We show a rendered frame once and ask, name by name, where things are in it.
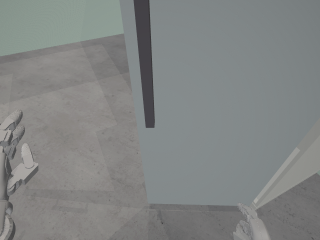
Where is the robot left hand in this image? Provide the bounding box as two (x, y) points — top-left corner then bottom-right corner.
(0, 109), (39, 201)

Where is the robot right hand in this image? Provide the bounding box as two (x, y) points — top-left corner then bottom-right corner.
(233, 202), (271, 240)

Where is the handle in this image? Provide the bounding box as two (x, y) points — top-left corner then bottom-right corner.
(133, 0), (155, 128)

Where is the left robot forearm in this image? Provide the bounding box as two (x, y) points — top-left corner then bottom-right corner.
(0, 200), (16, 240)

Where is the fridge door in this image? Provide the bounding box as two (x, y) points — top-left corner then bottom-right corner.
(119, 0), (320, 206)

